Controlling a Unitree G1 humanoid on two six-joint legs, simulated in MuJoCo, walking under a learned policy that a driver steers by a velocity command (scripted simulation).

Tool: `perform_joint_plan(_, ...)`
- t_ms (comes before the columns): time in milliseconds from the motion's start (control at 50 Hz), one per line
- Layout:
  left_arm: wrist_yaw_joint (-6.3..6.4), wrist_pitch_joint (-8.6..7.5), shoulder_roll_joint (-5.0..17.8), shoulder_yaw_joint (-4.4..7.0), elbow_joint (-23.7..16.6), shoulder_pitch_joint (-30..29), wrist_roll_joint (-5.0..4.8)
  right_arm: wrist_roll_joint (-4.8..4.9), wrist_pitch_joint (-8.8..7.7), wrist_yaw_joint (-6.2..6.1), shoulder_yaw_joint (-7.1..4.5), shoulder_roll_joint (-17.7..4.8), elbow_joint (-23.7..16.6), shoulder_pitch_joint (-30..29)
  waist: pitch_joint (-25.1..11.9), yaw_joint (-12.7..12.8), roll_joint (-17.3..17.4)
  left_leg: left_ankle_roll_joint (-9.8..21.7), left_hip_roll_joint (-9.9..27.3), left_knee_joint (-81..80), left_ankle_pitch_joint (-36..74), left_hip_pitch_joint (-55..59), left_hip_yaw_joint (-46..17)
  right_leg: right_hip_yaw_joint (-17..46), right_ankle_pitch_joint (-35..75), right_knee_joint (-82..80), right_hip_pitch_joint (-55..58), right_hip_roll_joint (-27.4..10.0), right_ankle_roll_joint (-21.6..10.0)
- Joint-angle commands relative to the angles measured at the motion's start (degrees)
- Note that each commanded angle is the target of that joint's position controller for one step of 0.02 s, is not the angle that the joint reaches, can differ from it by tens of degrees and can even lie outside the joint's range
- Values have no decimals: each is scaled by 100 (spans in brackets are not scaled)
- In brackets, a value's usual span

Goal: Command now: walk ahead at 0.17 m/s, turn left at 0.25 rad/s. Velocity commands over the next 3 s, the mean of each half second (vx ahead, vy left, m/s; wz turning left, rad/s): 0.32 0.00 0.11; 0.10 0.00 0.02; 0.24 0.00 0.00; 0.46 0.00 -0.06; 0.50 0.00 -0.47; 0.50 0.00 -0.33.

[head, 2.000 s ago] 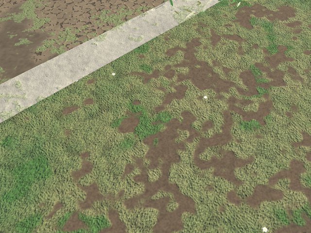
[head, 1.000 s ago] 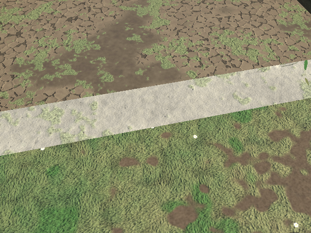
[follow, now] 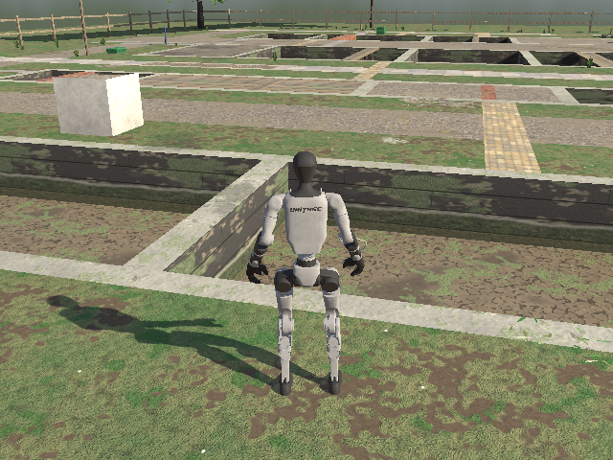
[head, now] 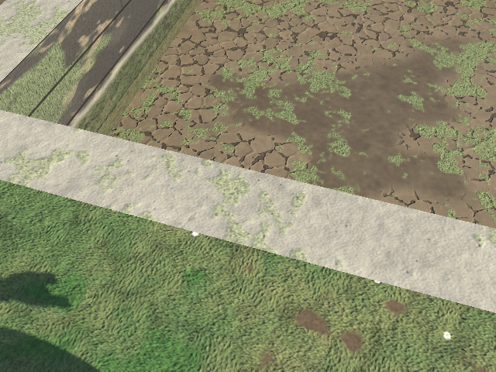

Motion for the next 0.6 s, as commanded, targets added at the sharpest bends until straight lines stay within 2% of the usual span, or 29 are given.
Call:
perform_joint_plan(20, -148, -210, 12, -99, -432, -97, 261, -46, -91, -82, -301, -1162, -86, 1056, -1013, -282, 1291, 963, 1525, -1115, -228, 2400, -2151, -323, -1723, 1381, -1964, 193, -42)
perform_joint_plan(40, -87, -275, 578, 63, -613, -773, 99, -155, -227, -20, -361, -1395, -41, 1358, -579, -847, 1317, 1804, 2112, -1898, -1359, 1668, -3374, 277, -2117, 2358, -2715, 324, 7)
perform_joint_plan(60, -66, -309, 896, 195, -636, -842, -57, -197, -380, -13, -289, -1201, 1, 1136, -88, -700, 1078, 1789, 2003, -2111, -2089, 1396, -3263, 559, -1680, 2819, -2974, 108, -82)
perform_joint_plan(80, -67, -325, 910, 227, -517, -657, -74, -140, -491, -36, -217, -984, 41, 886, 164, -526, 1183, 1589, 1767, -2188, -2152, 1275, -2908, 619, -1197, 2893, -3039, 10, -144)
perform_joint_plan(100, -62, -353, 892, 246, -395, -513, -14, -88, -554, -67, -163, -834, 51, 747, 214, -454, 1178, 1427, 1583, -2250, -1875, 1294, -2579, 638, -772, 2855, -3051, -49, -159)
perform_joint_plan(120, -74, -392, 854, 258, -333, -441, 27, -74, -595, -93, -124, -756, 76, 688, 269, -387, 1091, 1324, 1440, -2311, -1432, 1266, -2292, 671, -336, 2751, -3000, -96, -148)
perform_joint_plan(160, -123, -484, 656, 224, -236, -380, 36, -118, -671, -120, -100, -673, 114, 754, 152, -342, 839, 1262, 1269, -2392, -607, 1315, -1855, 572, 396, 2610, -2891, -48, -104)
perform_joint_plan(220, -162, -531, 457, 153, -233, -518, 41, -89, -735, -117, -123, -696, 207, 868, 64, -397, 685, 1240, 1143, -2420, 154, 1339, -1335, 504, 1047, 1768, -2668, 7, 31)
perform_joint_plan(280, -209, -544, 345, 78, -339, -844, 19, -54, -749, -103, -172, -851, 352, 1040, 166, -537, 703, 1263, 1170, -2431, 443, 1133, -1084, 456, 1382, 934, -2292, 95, 116)
perform_joint_plan(360, -311, -592, 362, 17, -503, -1183, -23, 6, -728, -77, -212, -957, 588, 1317, 375, -649, 602, 1300, 1372, -2329, 624, 1151, -1005, 436, 1337, 343, -2064, 149, -27)
perform_joint_plan(400, -353, -633, 434, 25, -538, -1137, 11, 0, -682, -82, -217, -963, 674, 1297, 398, -548, 621, 1184, 1396, -2021, 1431, 1267, -961, 441, 1191, 64, -1793, 226, -194)
perform_joint_plan(440, -347, -669, 593, 98, -445, -693, 79, 4, -616, -111, -233, -1027, 715, 1188, 39, -255, 704, 975, 1309, -1358, 2934, 1398, -854, 298, 1180, -134, -1018, 431, -374)
perform_joint_plan(460, -303, -675, 737, 183, -267, -134, 132, 5, -593, -131, -206, -965, 709, 1137, -384, 32, 634, 803, 1038, -633, 3859, 1345, -654, 170, 1444, -324, -171, 600, -514)
perform_joint_plan(480, -253, -688, 993, 257, -146, 454, 180, -50, -593, -150, -130, -785, 690, 1230, -965, 270, 448, 533, 710, 332, 3649, 924, -428, 413, 2454, -315, 980, 269, -722)
perform_joint_plan(500, -214, -658, 1514, 332, -126, 1026, 290, -237, -636, -151, 25, -376, 540, 1716, -1985, 195, -787, 118, 96, 2237, 1264, -625, -216, 2080, 3925, 61, 3044, -1166, -1406)
perform_joint_plan(520, -246, -580, 1396, 301, -8, 1235, 209, -150, -666, -156, 53, -263, 708, 2137, -2576, 158, -1709, -143, -567, 3635, -2127, -1491, -610, 3715, 3872, -620, 3468, -1929, -2088)
perform_joint_plan(540, -256, -544, 1036, 197, -51, 967, 85, 1, -653, -150, -103, -859, 783, 1777, -1994, 263, -938, -142, -279, 4177, -2008, -1748, -958, 3230, 3190, -850, 2788, -1681, -1896)
perform_joint_plan(560, -252, -527, 853, 129, -86, 489, 73, 60, -608, -154, -120, -886, 698, 1391, -1320, 113, -663, -102, -3, 4136, -1654, -1980, -677, 2530, 2974, -944, 2116, -1467, -1695)
perform_joint_plan(580, -256, -515, 646, 53, -112, 123, 87, -7, -543, -187, -106, -805, 699, 1179, -925, -23, -330, -126, 230, 3832, -1314, -1872, -507, 2074, 3017, -1086, 1461, -1190, -1569)
perform_joint_plan(600, -270, -517, 438, -13, -133, -177, 138, -65, -458, -217, -116, -709, 706, 1119, -735, -183, -305, -140, 416, 3435, -970, -1486, -507, 1694, 3038, -1231, 847, -988, -1469)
